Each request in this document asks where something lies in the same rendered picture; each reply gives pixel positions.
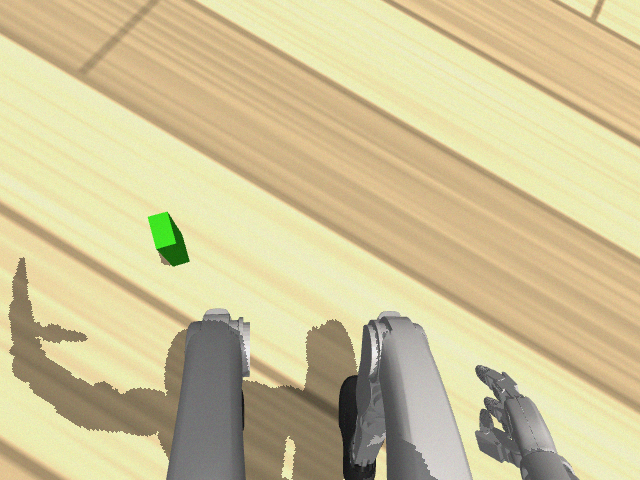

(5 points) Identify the carton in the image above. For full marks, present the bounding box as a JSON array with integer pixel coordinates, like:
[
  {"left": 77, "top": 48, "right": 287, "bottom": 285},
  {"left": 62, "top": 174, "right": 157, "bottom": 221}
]
[{"left": 148, "top": 212, "right": 190, "bottom": 267}]

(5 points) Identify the right robot arm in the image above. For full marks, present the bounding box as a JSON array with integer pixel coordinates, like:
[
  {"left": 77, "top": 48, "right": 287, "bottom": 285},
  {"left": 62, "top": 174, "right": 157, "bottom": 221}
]
[{"left": 520, "top": 451, "right": 580, "bottom": 480}]

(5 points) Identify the right robot foot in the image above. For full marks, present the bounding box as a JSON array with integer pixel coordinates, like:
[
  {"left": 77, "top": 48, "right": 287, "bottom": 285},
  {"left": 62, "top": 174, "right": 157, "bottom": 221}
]
[{"left": 339, "top": 375, "right": 376, "bottom": 480}]

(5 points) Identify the right robot hand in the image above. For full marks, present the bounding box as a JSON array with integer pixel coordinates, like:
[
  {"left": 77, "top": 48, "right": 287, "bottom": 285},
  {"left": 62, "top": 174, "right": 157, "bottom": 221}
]
[{"left": 475, "top": 365, "right": 558, "bottom": 468}]

